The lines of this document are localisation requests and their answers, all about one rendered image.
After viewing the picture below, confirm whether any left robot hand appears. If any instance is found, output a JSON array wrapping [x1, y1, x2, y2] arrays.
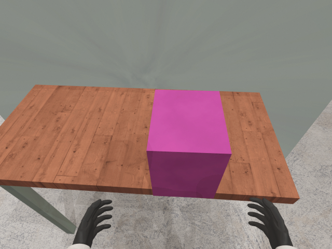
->
[[72, 199, 113, 248]]

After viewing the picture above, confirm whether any carton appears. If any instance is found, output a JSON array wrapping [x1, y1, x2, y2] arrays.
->
[[146, 90, 232, 199]]

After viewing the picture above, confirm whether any right robot hand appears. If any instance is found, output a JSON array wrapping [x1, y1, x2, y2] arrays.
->
[[247, 197, 293, 249]]

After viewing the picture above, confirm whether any table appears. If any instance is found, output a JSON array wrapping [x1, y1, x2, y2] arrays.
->
[[0, 85, 300, 234]]

